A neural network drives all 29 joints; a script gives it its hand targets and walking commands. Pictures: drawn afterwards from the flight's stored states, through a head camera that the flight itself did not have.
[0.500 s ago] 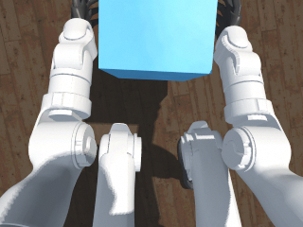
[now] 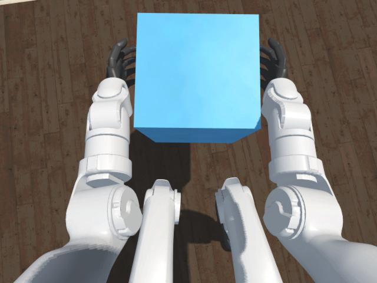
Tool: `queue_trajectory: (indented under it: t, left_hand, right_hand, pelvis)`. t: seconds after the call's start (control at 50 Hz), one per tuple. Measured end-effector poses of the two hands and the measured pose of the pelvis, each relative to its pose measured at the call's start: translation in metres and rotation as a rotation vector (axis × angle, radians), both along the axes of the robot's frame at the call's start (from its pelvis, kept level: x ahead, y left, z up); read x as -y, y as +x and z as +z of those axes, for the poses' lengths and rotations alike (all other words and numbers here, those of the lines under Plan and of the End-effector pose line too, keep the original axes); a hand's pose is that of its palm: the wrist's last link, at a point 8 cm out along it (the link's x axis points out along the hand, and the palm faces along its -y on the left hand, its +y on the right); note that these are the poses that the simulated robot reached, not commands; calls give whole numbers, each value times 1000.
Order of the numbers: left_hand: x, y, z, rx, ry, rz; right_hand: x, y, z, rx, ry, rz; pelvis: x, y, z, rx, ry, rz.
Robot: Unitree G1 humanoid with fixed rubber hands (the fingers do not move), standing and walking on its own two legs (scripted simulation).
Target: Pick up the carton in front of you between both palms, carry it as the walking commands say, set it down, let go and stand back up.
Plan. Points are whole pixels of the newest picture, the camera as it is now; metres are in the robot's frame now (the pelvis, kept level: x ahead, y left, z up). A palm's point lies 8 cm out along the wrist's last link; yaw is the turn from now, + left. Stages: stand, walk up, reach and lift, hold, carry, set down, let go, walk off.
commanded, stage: reach and lift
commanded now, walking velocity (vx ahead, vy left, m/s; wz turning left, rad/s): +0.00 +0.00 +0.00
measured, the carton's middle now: (195, 92) +0.50 +0.01 -0.12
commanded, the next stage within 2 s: none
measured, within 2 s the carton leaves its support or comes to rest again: neither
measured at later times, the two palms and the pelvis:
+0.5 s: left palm (80, 66) +0.44 +0.15 +0.11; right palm (334, 60) +0.44 -0.15 +0.11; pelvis +0.05 +0.00 +0.14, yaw +1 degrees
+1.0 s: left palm out of the picture +0.39 +0.15 +0.25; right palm out of the picture +0.40 -0.15 +0.26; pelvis +0.10 +0.00 +0.25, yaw +1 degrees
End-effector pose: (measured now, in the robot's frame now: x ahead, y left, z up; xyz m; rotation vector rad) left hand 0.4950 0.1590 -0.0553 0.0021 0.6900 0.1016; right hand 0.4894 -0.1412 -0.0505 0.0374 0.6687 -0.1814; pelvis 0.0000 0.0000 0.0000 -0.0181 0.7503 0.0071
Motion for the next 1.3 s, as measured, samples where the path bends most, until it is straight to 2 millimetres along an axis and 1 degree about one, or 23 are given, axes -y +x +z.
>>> queue_trajectory:
  t: [0.14, 0.38, 0.66, 0.84, 0.98, 1.1, 1.18, 1.3]
  left_hand:
    - [1, -14, 45, -4, -9, 9]
    - [3, -40, 126, -13, -12, 26]
    - [6, -68, 210, -8, -13, 40]
    - [6, -86, 263, -1, -12, 49]
    - [6, -100, 303, 15, -5, 56]
    - [7, -109, 332, 29, 15, 44]
    - [7, -113, 340, 12, 24, 36]
    - [7, -118, 338, -9, 19, 39]
  right_hand:
    - [1, -12, 46, -4, 2, 1]
    - [4, -34, 127, -12, 5, 12]
    - [6, -60, 210, -7, 8, 22]
    - [6, -75, 263, -1, 6, 34]
    - [6, -85, 302, 15, -6, 55]
    - [7, -93, 331, 28, -23, 74]
    - [8, -98, 338, 11, -31, 80]
    - [7, -103, 337, -10, -26, 77]
  pelvis:
    - [0, 14, 37, 46, 2, 4]
    - [1, 38, 108, 165, 11, 4]
    - [3, 68, 185, 340, 18, 4]
    - [4, 88, 227, 484, 21, 7]
    - [4, 99, 250, 611, 23, 11]
    - [4, 101, 261, 720, 26, 12]
    - [4, 98, 262, 770, 26, 12]
    - [4, 89, 261, 802, 26, 12]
